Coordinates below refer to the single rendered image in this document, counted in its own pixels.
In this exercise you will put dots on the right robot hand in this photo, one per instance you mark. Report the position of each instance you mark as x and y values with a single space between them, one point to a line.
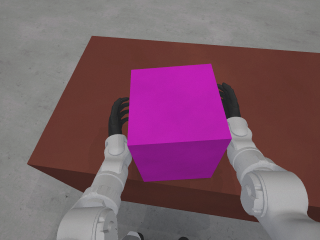
229 101

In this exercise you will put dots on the robot right forearm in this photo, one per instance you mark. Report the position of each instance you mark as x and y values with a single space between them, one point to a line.
243 154

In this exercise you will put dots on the left robot hand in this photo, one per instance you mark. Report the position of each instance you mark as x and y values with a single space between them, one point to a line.
115 122

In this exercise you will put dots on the robot right upper arm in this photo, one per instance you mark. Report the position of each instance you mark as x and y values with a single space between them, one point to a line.
279 202

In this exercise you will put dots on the robot left forearm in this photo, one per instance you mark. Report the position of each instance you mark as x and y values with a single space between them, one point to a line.
110 180

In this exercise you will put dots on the robot left upper arm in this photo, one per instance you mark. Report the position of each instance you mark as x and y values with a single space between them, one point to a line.
89 223

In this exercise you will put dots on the pedestal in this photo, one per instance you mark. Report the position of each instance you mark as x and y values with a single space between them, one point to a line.
278 93

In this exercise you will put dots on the carton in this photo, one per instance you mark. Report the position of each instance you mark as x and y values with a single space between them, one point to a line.
177 127

